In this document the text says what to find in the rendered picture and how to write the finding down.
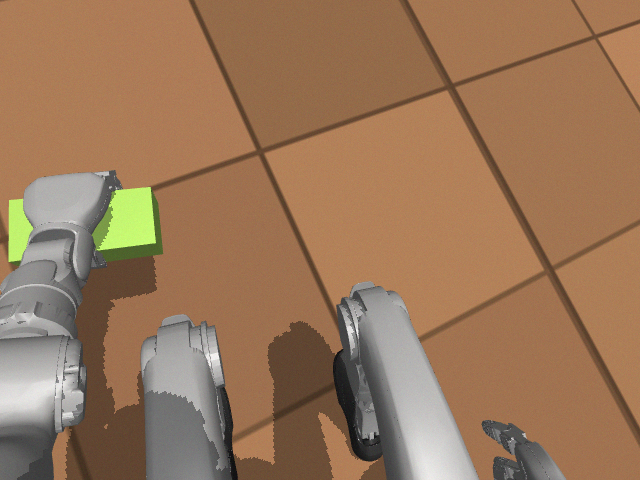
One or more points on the right robot foot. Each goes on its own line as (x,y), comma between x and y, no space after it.
(365,449)

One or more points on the left robot arm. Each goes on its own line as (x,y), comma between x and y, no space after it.
(43,380)

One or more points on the left robot foot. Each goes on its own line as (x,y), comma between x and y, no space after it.
(228,433)

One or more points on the left robot hand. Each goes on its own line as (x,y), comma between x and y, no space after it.
(77,198)

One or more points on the right robot hand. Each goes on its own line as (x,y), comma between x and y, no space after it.
(533,461)

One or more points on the carton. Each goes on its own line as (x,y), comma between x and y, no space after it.
(129,229)

